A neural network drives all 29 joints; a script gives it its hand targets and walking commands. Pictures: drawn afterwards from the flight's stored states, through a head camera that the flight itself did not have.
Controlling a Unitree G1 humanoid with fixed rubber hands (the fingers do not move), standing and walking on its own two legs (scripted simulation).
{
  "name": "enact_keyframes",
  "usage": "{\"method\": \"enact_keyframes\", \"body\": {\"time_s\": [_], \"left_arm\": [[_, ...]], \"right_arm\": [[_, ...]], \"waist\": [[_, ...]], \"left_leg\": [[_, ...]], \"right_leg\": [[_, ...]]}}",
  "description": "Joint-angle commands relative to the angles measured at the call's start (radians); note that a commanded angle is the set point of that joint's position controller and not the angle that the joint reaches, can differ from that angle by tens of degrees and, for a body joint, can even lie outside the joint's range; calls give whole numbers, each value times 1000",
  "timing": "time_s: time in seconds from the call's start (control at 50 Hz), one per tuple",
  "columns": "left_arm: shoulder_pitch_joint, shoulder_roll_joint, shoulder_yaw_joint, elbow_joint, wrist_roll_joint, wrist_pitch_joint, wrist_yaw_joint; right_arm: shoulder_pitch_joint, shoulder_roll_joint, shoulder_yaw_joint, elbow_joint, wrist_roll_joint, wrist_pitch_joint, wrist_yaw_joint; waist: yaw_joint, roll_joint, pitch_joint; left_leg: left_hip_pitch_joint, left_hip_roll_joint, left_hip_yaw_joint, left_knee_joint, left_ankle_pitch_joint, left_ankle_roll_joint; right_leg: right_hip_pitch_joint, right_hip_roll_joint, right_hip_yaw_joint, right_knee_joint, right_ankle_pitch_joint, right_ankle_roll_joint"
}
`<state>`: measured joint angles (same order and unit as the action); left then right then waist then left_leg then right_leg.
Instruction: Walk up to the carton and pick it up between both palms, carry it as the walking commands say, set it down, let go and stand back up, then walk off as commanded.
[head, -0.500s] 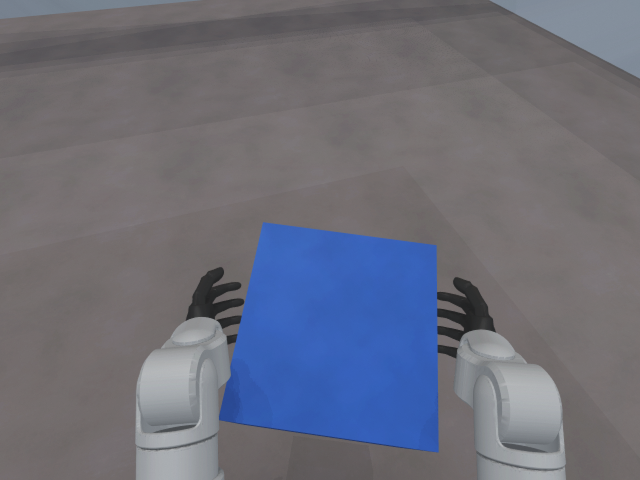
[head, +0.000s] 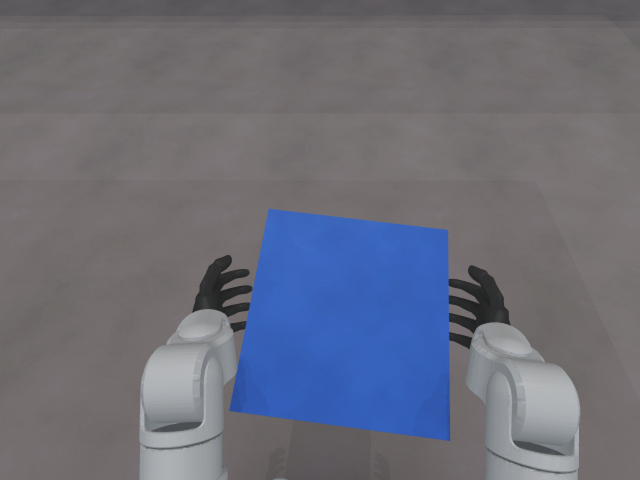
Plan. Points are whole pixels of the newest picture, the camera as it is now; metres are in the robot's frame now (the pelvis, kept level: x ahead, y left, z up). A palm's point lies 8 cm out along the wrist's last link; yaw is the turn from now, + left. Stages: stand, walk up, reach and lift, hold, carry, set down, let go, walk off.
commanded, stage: carry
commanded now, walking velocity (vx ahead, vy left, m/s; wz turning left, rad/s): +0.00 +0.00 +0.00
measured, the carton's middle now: (342, 327) +0.32 +0.00 -0.02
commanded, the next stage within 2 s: none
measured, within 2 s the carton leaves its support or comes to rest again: neither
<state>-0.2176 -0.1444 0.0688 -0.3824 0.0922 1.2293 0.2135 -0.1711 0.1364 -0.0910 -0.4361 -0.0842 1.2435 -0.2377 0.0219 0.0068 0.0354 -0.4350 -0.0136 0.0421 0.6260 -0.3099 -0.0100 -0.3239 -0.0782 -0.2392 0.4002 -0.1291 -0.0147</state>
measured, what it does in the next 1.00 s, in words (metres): steps on the spot: left foot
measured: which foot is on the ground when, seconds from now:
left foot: up 0.00-0.02, down 0.04-1.00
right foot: down 0.00-1.00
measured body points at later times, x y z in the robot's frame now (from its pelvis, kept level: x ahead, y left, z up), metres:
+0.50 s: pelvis +0.12 +0.02 -0.01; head +0.11 +0.02 +0.44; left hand +0.41 +0.18 +0.02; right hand +0.40 -0.13 +0.03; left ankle +0.11 +0.10 -0.74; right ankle +0.05 -0.10 -0.74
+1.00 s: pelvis +0.09 +0.00 -0.01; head +0.07 +0.01 +0.44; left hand +0.37 +0.15 +0.03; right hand +0.37 -0.16 +0.04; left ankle +0.11 +0.10 -0.74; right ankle +0.05 -0.10 -0.74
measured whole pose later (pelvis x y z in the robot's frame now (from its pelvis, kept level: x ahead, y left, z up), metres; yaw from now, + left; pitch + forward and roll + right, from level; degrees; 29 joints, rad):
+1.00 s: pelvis +0.09 +0.00 -0.01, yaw -1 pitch -1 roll +0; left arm -0.16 -0.13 0.13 -0.02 0.13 0.91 0.13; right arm -0.14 0.13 -0.11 -0.05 -0.14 0.92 -0.15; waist 0.00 -0.02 -0.06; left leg -0.30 0.01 0.07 0.60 -0.29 0.03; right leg -0.19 -0.06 -0.17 0.59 -0.38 0.00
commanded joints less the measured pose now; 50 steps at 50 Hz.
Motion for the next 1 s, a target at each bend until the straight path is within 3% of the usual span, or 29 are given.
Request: {"method": "enact_keyframes", "body": {"time_s": [0.0,0.02,0.04,0.06,0.08,0.1,0.14,0.16,0.18,0.2,0.24,0.28,0.32,0.38,0.42,0.46,0.5,0.52,0.56,0.58,0.62,0.68,0.7,0.72,0.74,0.78,0.82,0.86,0.98], "left_arm": [[-417,-1109,-678,-234,-410,-58,-265],[-445,-1100,-680,-249,-413,-58,-263],[-460,-1092,-675,-245,-411,-54,-261],[-457,-1089,-686,-240,-412,-47,-259],[-434,-1076,-677,-220,-401,-39,-254],[-402,-1062,-676,-210,-397,-32,-249],[-365,-1032,-667,-190,-396,-25,-249],[-353,-1019,-654,-163,-389,-22,-250],[-318,-962,-586,-42,-341,-27,-255],[-280,-848,-448,199,-244,-57,-266],[-273,-719,-280,494,-114,-158,-288],[-281,-720,-256,577,-95,-301,-326],[-429,-919,-443,198,-275,-364,-327],[-486,-910,-397,315,-235,-390,-324],[-447,-896,-454,169,-263,-381,-306],[-415,-901,-521,35,-300,-356,-294],[-361,-862,-501,78,-280,-332,-280],[-344,-818,-469,143,-249,-330,-277],[-306,-794,-458,140,-238,-331,-271],[-280,-774,-438,193,-215,-335,-274],[-306,-795,-454,153,-231,-347,-274],[-349,-832,-484,58,-278,-341,-266],[-334,-817,-460,119,-257,-336,-267],[-344,-816,-462,109,-260,-334,-266],[-330,-804,-451,138,-248,-332,-265],[-300,-766,-412,226,-211,-339,-272],[-322,-774,-426,192,-224,-351,-276],[-343,-772,-418,219,-214,-362,-283],[-417,-793,-433,208,-211,-374,-285]], "right_arm": [[-431,1068,650,-185,409,-57,302],[-434,1061,643,-178,407,-60,303],[-443,1055,650,-175,408,-54,305],[-437,1060,655,-165,409,-51,310],[-408,1054,653,-144,402,-45,306],[-362,1035,639,-128,386,-41,302],[-309,997,608,-106,364,-38,296],[-296,983,594,-90,352,-38,292],[-280,927,540,13,307,-46,292],[-274,814,423,228,217,-77,296],[-301,690,286,488,96,-171,314],[-367,684,287,518,72,-307,343],[-515,854,484,116,237,-362,339],[-543,849,447,261,208,-379,336],[-491,860,516,158,244,-373,316],[-407,885,567,77,267,-349,302],[-335,857,532,138,249,-326,296],[-316,818,489,215,222,-325,297],[-324,794,485,194,228,-335,295],[-312,771,468,239,208,-342,300],[-340,780,481,187,220,-352,304],[-371,816,515,84,258,-342,291],[-357,797,493,134,234,-336,290],[-365,799,498,127,235,-331,287],[-355,787,488,155,223,-328,285],[-344,750,459,235,188,-337,288],[-355,755,464,212,192,-349,290],[-361,750,445,251,179,-363,299],[-408,770,446,263,180,-376,308]], "waist": [[-34,118,-504],[-35,216,-477],[-34,213,-458],[-30,207,-477],[-28,186,-502],[-26,173,-546],[-21,182,-613],[-19,183,-638],[-15,171,-640],[-12,134,-629],[-14,4,-581],[-23,-81,-518],[-26,-110,-462],[-23,-43,-416],[-23,-27,-429],[-28,-36,-477],[-27,-12,-522],[-26,32,-527],[-21,93,-529],[-19,105,-512],[-18,83,-480],[-21,-28,-460],[-23,-53,-450],[-24,-68,-447],[-24,-73,-451],[-24,-68,-449],[-23,-53,-436],[-23,-19,-418],[-23,-3,-345]], "left_leg": [[354,217,-198,-340,411,76],[328,275,-254,-361,351,121],[297,296,-256,-358,223,143],[346,292,-225,-298,301,161],[389,287,-214,-248,494,169],[453,278,-197,-187,781,167],[497,270,-164,-109,1045,153],[521,260,-150,-74,1113,150],[504,241,-128,-57,1107,140],[473,220,-114,-47,1063,131],[395,174,-80,-34,938,104],[355,135,-52,-42,783,71],[337,134,-50,-69,701,46],[351,163,-70,-89,688,69],[328,160,-79,-59,666,101],[319,143,-77,-33,645,102],[350,137,-67,-34,726,93],[390,151,-77,-30,817,105],[446,171,-100,-17,981,127],[457,177,-108,-13,1005,133],[439,167,-98,-16,927,120],[342,136,-66,-35,672,90],[318,128,-53,-42,596,82],[308,125,-47,-48,557,77],[309,125,-47,-51,557,78],[312,131,-50,-52,566,85],[315,139,-59,-56,574,87],[307,138,-62,-66,504,87],[235,129,-70,-107,253,81]], "right_leg": [[22,-68,-5,188,-143,82],[-29,-7,2,244,-271,88],[-37,0,51,256,-310,78],[-25,-10,102,176,-263,67],[-21,-18,101,149,-219,78],[-9,-22,96,159,-186,93],[51,-15,84,117,-147,104],[77,-14,86,86,-97,100],[116,-22,85,67,-43,96],[161,-36,95,58,62,89],[235,-63,114,128,341,63],[265,-65,98,151,456,50],[242,-64,90,164,411,44],[141,-34,72,162,56,45],[165,-49,97,122,82,49],[224,-76,115,141,261,47],[239,-79,104,216,316,36],[207,-64,94,223,251,36],[163,-37,77,199,116,42],[144,-27,79,163,66,44],[146,-31,87,138,124,38],[232,-73,110,151,382,30],[243,-83,116,163,435,26],[244,-89,119,172,456,26],[243,-89,120,177,452,25],[230,-85,120,164,368,28],[210,-76,122,154,291,28],[187,-76,134,135,200,23],[113,-82,178,58,-98,14]]}}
